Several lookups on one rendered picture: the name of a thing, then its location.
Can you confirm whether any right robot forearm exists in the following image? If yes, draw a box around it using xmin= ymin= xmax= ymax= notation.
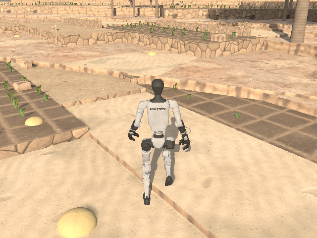
xmin=178 ymin=120 xmax=189 ymax=140

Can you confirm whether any left robot forearm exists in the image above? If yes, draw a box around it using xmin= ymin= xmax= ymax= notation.
xmin=129 ymin=120 xmax=138 ymax=134

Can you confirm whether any robot right upper arm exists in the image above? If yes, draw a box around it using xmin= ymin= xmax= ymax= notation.
xmin=168 ymin=100 xmax=183 ymax=128

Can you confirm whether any left robot shin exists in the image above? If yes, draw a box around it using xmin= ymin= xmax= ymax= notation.
xmin=143 ymin=165 xmax=150 ymax=198

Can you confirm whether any robot left upper arm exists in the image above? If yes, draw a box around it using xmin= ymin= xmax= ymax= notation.
xmin=134 ymin=100 xmax=148 ymax=127

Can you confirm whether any right robot hand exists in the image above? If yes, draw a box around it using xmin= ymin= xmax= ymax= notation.
xmin=179 ymin=139 xmax=190 ymax=150

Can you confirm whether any left robot hand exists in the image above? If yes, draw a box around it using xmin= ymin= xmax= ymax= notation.
xmin=128 ymin=132 xmax=139 ymax=141

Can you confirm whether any robot torso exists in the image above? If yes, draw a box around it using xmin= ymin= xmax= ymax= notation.
xmin=147 ymin=99 xmax=170 ymax=149

